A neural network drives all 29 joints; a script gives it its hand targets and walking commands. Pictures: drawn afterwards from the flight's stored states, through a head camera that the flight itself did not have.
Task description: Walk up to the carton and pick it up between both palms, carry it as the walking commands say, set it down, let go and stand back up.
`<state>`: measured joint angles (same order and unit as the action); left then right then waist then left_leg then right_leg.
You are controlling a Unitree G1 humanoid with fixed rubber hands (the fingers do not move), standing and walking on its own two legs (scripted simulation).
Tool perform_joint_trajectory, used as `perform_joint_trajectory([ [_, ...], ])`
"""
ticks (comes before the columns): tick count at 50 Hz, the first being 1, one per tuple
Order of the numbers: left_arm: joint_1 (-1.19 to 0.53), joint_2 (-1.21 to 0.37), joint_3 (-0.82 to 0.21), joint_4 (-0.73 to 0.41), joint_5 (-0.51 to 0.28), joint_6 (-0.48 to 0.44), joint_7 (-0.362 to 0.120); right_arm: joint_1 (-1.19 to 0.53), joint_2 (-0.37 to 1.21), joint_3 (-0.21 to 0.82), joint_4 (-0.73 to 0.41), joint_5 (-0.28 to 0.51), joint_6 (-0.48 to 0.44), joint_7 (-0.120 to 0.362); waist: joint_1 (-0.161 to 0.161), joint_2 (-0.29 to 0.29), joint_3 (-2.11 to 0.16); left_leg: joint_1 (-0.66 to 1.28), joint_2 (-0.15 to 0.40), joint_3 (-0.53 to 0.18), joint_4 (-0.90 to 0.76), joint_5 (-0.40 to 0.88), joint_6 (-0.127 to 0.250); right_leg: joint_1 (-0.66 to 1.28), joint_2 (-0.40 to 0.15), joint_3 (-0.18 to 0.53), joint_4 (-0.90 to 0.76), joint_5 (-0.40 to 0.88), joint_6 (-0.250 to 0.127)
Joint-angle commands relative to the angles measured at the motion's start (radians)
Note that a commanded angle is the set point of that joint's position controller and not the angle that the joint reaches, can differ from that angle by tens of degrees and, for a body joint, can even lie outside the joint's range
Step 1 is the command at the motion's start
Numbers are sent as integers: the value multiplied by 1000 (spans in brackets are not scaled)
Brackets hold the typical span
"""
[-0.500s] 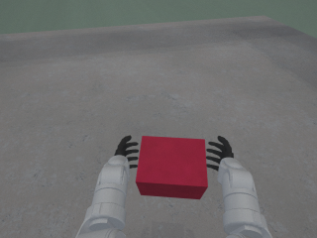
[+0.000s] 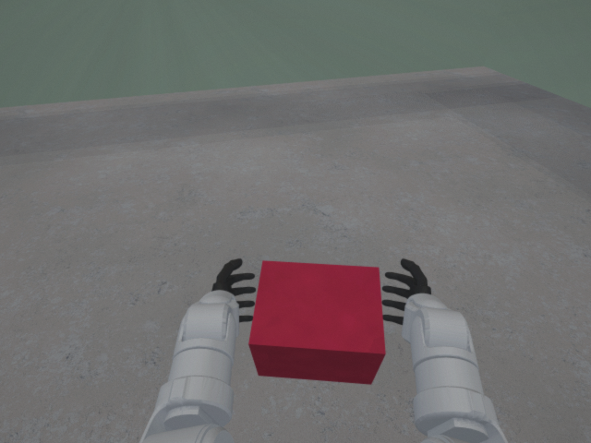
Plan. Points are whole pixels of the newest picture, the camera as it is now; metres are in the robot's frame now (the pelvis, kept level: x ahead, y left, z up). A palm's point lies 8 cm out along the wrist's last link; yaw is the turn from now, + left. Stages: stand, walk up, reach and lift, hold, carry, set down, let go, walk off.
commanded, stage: reach and lift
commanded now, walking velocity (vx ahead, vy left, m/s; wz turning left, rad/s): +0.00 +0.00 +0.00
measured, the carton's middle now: (317, 322) +0.36 -0.04 -0.02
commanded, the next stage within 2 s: hold in 1.40 s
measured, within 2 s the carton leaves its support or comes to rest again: neither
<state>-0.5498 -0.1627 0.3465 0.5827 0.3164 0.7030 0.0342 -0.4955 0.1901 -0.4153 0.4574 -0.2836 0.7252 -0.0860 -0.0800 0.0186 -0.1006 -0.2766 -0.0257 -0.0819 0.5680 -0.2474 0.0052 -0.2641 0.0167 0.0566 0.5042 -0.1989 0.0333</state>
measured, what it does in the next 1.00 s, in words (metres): stands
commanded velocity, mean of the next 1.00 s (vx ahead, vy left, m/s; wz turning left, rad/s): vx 0.00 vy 0.00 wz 0.00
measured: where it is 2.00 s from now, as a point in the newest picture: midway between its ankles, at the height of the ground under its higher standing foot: outside the picture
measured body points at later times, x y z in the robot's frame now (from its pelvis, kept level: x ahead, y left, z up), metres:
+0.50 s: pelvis +0.00 +0.00 +0.00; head -0.05 +0.00 +0.45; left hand +0.34 +0.12 +0.06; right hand +0.33 -0.16 +0.07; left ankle +0.04 +0.11 -0.73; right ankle +0.05 -0.14 -0.73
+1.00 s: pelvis +0.00 +0.00 +0.00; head -0.06 +0.00 +0.45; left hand +0.33 +0.12 +0.06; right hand +0.32 -0.16 +0.07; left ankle +0.04 +0.11 -0.73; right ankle +0.05 -0.14 -0.73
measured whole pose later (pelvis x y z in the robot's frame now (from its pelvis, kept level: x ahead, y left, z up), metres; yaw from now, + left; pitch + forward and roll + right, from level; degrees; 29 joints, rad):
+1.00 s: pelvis +0.00 +0.00 +0.00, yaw -1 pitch -3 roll +0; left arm -0.46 -0.18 0.34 0.47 0.32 0.75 0.04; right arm -0.49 0.19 -0.33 0.46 -0.28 0.72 -0.09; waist -0.06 0.02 -0.10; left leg -0.25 -0.02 -0.06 0.53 -0.22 0.01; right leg -0.26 0.02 0.08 0.49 -0.18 0.03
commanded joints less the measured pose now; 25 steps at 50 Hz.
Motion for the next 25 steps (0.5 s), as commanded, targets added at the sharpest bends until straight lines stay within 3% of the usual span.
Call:
perform_joint_trajectory([
  [1,-596,-1025,-481,-51,-276,-37,-276,-597,1058,591,84,253,12,322,75,-4,-250,170,-49,17,-193,69,-4,200,61,-16,-102,76,-11],
  [4,-582,-1028,-473,-64,-268,-32,-271,-571,1056,585,95,242,12,329,74,-19,-266,192,-53,16,-190,102,-11,200,66,-18,-101,102,-9],
  [9,-525,-1030,-465,-62,-259,-25,-265,-556,1060,609,80,250,9,339,110,-10,-273,208,-56,20,-190,148,-13,210,67,-10,-105,131,-11],
  [12,-536,-1033,-482,-103,-270,-26,-263,-553,1058,610,64,249,6,341,108,-3,-277,219,-54,17,-187,160,-17,202,68,-6,-104,130,-14],
  [14,-526,-1016,-487,-111,-271,-25,-260,-504,1069,610,98,240,11,345,113,-28,-267,229,-47,14,-188,169,-15,182,68,-6,-106,129,-12],
  [18,-527,-1031,-517,-150,-278,-19,-259,-470,1056,595,94,232,7,348,89,10,-281,243,-51,13,-193,199,-24,201,71,-4,-105,164,-19],
  [25,-545,-1015,-512,-153,-262,-17,-255,-487,1042,577,90,217,2,355,91,-1,-247,209,-47,12,-206,116,-19,190,73,-7,-108,93,-19],
])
